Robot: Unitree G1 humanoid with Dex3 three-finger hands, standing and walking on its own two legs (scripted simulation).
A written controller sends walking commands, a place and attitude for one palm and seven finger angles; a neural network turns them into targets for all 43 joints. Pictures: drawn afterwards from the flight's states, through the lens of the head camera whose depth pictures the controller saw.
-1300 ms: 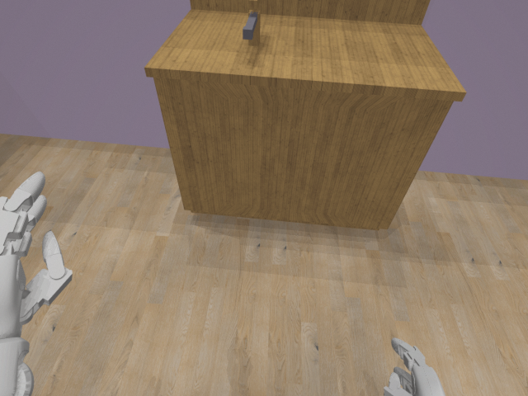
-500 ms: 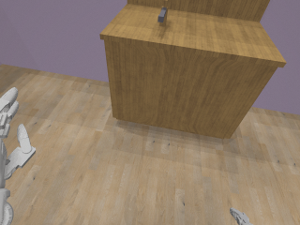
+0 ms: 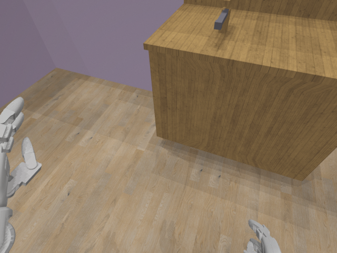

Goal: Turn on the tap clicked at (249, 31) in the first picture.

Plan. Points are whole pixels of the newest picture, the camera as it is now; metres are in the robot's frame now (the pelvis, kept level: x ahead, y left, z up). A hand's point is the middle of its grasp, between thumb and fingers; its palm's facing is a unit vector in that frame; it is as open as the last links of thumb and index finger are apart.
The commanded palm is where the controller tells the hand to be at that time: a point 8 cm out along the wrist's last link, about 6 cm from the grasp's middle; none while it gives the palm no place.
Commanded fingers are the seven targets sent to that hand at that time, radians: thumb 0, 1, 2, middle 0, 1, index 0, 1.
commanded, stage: walk to a spot facing it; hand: left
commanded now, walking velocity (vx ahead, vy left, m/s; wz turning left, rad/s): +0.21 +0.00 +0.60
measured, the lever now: (218, 24) +0.92 -0.14 +0.13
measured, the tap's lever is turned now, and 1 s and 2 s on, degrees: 0 0 0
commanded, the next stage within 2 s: turn to face it in 0.26 s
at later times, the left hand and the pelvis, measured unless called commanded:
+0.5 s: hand (9, 155) +0.24 +0.30 +0.18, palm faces +0.60 -0.70 -0.39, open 7.4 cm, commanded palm +0.16 +0.31 +0.19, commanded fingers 0.00 0.90 0.90 -0.20 -0.30 -0.20 -0.30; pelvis +0.07 +0.00 +0.00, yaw +13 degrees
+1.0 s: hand (77, 134) +0.28 +0.19 +0.19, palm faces +0.37 -0.82 -0.44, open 7.4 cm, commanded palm +0.23 +0.24 +0.19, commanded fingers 0.00 0.90 0.90 -0.20 -0.30 -0.20 -0.30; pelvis +0.06 -0.04 +0.01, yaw -1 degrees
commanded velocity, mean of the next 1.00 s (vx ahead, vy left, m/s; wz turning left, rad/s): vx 0.01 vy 0.00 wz -0.20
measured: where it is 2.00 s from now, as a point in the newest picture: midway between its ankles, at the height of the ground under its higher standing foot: outside the picture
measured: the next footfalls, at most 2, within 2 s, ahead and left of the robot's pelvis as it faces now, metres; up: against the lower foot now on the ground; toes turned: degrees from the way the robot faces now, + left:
left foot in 0.38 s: +0.15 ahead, +0.15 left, +0.00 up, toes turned +21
right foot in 0.70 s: +0.15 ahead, -0.11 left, +0.00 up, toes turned +3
